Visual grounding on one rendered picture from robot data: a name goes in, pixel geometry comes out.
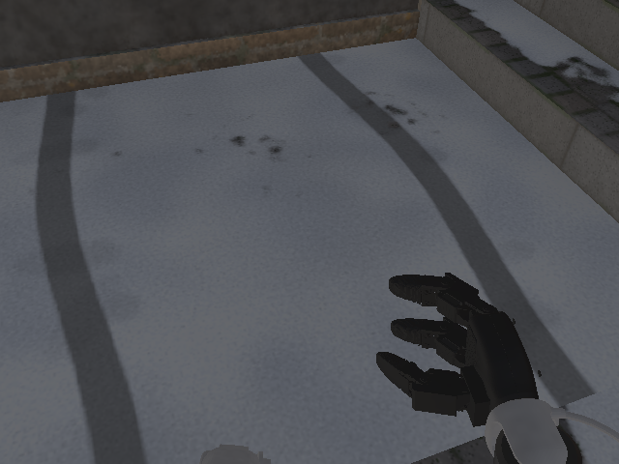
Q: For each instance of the robot right hand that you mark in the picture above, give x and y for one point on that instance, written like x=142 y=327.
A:
x=494 y=367

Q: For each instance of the robot left thigh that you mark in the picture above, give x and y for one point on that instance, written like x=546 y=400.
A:
x=231 y=454

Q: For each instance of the robot right forearm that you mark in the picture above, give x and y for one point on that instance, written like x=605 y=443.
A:
x=521 y=431

